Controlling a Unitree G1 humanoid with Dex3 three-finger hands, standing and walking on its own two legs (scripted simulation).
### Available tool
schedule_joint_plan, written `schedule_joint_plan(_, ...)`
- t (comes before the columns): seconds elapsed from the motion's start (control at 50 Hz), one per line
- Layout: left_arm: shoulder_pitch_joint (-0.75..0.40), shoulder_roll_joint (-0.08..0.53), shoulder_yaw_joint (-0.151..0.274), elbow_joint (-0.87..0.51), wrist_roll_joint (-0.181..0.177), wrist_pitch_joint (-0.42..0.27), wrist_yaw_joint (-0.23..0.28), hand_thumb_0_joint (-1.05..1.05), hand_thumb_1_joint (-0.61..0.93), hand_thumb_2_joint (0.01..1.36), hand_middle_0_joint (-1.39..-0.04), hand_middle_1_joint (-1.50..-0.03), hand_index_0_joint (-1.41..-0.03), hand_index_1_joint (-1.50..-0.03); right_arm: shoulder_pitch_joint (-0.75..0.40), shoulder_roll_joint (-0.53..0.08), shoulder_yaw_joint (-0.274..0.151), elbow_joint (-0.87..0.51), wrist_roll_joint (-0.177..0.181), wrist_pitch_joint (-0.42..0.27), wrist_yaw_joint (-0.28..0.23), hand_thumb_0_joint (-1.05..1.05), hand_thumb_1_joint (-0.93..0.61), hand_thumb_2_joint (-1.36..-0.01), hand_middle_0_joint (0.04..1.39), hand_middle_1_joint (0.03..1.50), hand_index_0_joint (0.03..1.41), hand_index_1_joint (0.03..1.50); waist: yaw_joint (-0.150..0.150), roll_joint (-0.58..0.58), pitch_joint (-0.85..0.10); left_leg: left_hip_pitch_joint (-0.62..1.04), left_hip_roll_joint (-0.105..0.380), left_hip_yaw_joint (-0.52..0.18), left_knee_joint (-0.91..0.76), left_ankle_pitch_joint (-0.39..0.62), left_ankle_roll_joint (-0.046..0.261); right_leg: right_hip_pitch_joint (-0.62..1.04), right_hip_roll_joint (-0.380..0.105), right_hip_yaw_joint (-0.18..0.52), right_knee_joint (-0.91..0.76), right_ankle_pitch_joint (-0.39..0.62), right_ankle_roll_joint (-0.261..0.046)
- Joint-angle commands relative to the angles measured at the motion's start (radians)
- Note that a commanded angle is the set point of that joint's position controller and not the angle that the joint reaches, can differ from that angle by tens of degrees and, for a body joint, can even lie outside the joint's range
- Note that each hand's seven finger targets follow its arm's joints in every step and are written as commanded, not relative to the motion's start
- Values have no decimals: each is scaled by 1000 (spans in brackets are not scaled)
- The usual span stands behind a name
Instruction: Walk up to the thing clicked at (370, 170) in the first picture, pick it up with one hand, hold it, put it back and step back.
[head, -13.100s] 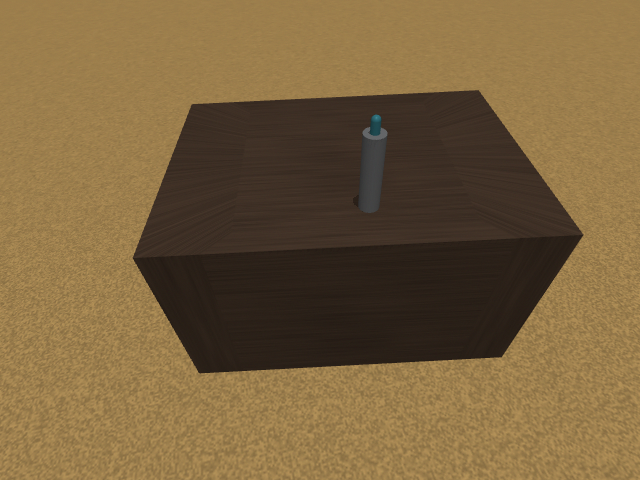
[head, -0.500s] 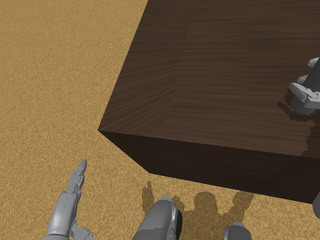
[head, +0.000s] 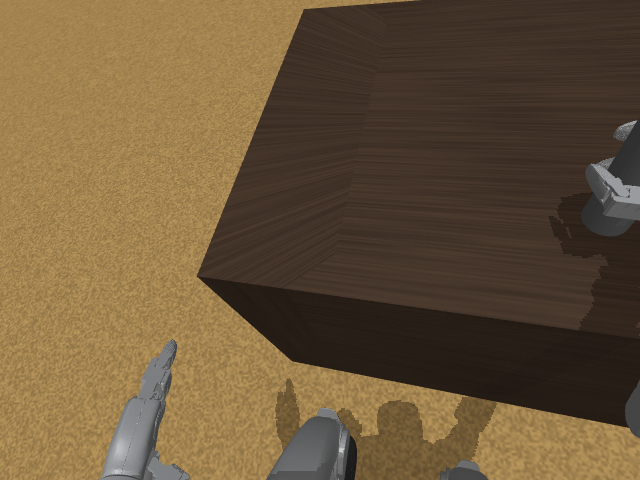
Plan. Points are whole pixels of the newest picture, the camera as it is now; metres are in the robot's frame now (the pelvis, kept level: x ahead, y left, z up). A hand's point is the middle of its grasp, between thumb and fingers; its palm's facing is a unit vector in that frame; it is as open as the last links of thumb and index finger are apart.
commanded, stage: settle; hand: right
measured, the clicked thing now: out of the picture +0.51 -0.24 +0.08
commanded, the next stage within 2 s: lift in 0.46 s
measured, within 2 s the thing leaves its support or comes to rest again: neither
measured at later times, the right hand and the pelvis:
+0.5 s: hand (628, 154) +0.52 -0.22 +0.07, palm faces +0.19 +0.98 +0.02, open 7.5 cm; pelvis +0.02 +0.00 +0.02, yaw +0 degrees
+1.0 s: hand out of the picture +0.48 -0.21 +0.11, palm faces +0.18 +0.98 +0.02, open 7.5 cm; pelvis +0.02 +0.00 +0.04, yaw +0 degrees
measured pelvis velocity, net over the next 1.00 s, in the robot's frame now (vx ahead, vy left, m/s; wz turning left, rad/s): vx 0.02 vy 0.00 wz -0.01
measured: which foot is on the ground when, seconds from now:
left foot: down 0.00-1.00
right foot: down 0.00-1.00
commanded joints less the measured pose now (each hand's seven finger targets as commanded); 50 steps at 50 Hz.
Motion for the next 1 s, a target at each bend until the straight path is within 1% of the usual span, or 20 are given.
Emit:
schedule_joint_plan(0.0,55,165,110,-125,-11,-55,22,0,-558,57,-57,-51,-54,-55,-419,-194,25,-215,21,-59,31,0,-378,-1249,1301,1368,1329,1368,-12,-308,-558,411,-39,-1,-76,266,49,297,34,-28,-185,508,-9)
schedule_joint_plan(0.06,4,185,123,-175,-19,-55,24,0,-563,59,-56,-48,-50,-54,-450,-281,-41,-270,34,-57,33,0,-400,-1256,1341,1390,1367,1391,-22,-256,-618,488,-35,1,-89,317,43,307,37,-26,-193,538,-13)
schedule_joint_plan(0.12,27,182,124,-118,-23,-50,26,0,-559,57,-57,-49,-52,-54,-503,-231,-14,-298,54,-66,34,0,-431,-1243,1339,1374,1362,1375,-1,-237,-538,456,-38,-1,-106,279,45,290,36,-23,-212,487,-17)
schedule_joint_plan(0.18,13,170,117,-102,-25,-52,27,0,-555,56,-54,-46,-49,-51,-472,-268,-30,-262,40,-73,23,0,-446,-1274,1335,1395,1359,1395,-27,-196,-504,499,-33,-13,-124,267,40,234,47,-39,-221,414,-29)
schedule_joint_plan(0.24,8,134,74,-121,-24,-56,21,0,-549,51,-54,-47,-51,-50,-471,-229,-1,-259,35,-75,29,0,-451,-1283,1302,1386,1327,1387,-29,-239,-541,509,-31,-20,-116,314,43,281,49,-43,-222,475,-22)
schedule_joint_plan(0.28,51,146,90,-111,-23,-50,20,0,-550,51,-54,-48,-51,-51,-465,-252,-18,-270,33,-70,28,0,-463,-1297,1295,1391,1320,1392,-36,-262,-564,522,-31,-20,-118,342,43,320,51,-47,-220,524,-18)
schedule_joint_plan(0.3,44,143,83,-107,-25,-51,17,0,-548,51,-52,-48,-49,-51,-405,-208,3,-222,34,-60,34,0,-460,-1305,1296,1400,1321,1401,-32,-253,-557,514,-32,-14,-111,360,45,327,47,-42,-222,562,-14)
schedule_joint_plan(0.36,15,172,121,-112,-24,-50,18,0,-552,52,-53,-48,-49,-51,-500,-260,-30,-356,46,-65,29,0,-454,-1321,1318,1422,1345,1422,-41,-308,-605,501,-31,-17,-112,362,48,387,40,-37,-223,611,-8)
schedule_joint_plan(0.46,-44,157,101,-116,-31,-52,16,0,-570,63,-51,-43,-41,-53,-359,-141,12,-168,52,-41,36,0,-484,-1328,1334,1430,1359,1430,-21,-154,-528,538,-35,-7,-132,374,45,307,41,-29,-238,576,-18)
schedule_joint_plan(0.52,-24,159,85,-135,-31,-45,22,0,-558,54,-52,-44,-46,-50,-517,-281,-25,-357,37,-60,35,0,-477,-1345,1334,1445,1362,1445,-59,-247,-630,588,-28,-22,-139,364,42,372,43,-46,-252,554,-16)
schedule_joint_plan(0.56,67,139,93,-23,-35,-37,17,0,-541,48,-54,-54,-55,-52,-379,-169,11,-198,53,-36,47,0,-438,-1339,1350,1448,1376,1448,-37,-200,-484,545,-33,-11,-155,343,43,323,48,-44,-265,531,-19)
schedule_joint_plan(0.6,18,171,115,-97,-36,-47,21,0,-537,41,-54,-52,-57,-48,-434,-229,-24,-305,59,-43,39,0,-461,-1356,1374,1469,1398,1469,-42,-215,-555,568,-29,-16,-160,363,40,369,47,-43,-271,547,-19)
schedule_joint_plan(0.62,-15,182,121,-135,-34,-49,22,0,-537,43,-52,-51,-55,-47,-463,-277,-45,-382,51,-48,31,0,-457,-1353,1378,1470,1402,1470,-74,-254,-631,589,-26,-23,-153,376,41,410,48,-49,-272,580,-16)
schedule_joint_plan(0.66,93,159,117,-29,-31,-37,19,0,-537,44,-51,-52,-54,-49,-398,-199,-17,-305,60,-34,28,0,-444,-1359,1377,1476,1402,1477,-56,-215,-489,557,-30,-19,-174,342,41,360,50,-55,-277,526,-20)
schedule_joint_plan(0.7,32,108,81,-9,-37,-46,11,0,-537,42,-53,-53,-57,-49,-375,-89,48,-264,67,-27,30,0,-469,-1337,1364,1450,1387,1450,-63,-190,-422,526,-29,-19,-184,298,40,326,52,-54,-293,463,-25)
schedule_joint_plan(0.76,-45,184,138,-123,-36,-60,28,0,-539,44,-50,-49,-52,-47,-473,-227,-5,-482,56,-39,10,0,-471,-1339,1374,1457,1395,1457,-91,-230,-607,612,-25,-26,-189,324,39,435,47,-57,-303,492,-20)
schedule_joint_plan(0.82,77,109,82,17,-41,-47,18,0,-545,49,-47,-49,-47,-49,-276,-34,83,-326,75,2,19,0,-446,-1350,1387,1475,1411,1475,-92,-188,-463,617,-30,-15,-207,364,41,405,56,-58,-321,558,-15)
schedule_joint_plan(0.84,42,93,53,12,-42,-49,14,0,-544,49,-48,-49,-48,-49,-277,-30,76,-342,82,6,18,0,-461,-1340,1381,1463,1403,1463,-112,-186,-467,620,-29,-14,-208,356,42,390,54,-54,-335,562,-14)
schedule_joint_plan(0.88,-28,170,139,-40,-46,-54,31,0,-544,46,-49,-48,-49,-47,-435,-189,17,-582,74,-7,-1,0,-487,-1361,1402,1485,1424,1485,-134,-249,-597,668,-23,-23,-216,361,41,477,51,-62,-345,556,-12)
schedule_joint_plan(0.98,-40,139,123,1,-55,-62,39,0,-550,51,-49,-48,-47,-49,-271,14,119,-554,105,38,-19,0,-479,-1322,1374,1445,1394,1445,-140,-150,-446,670,-29,-4,-277,284,36,497,49,-56,-414,483,-16)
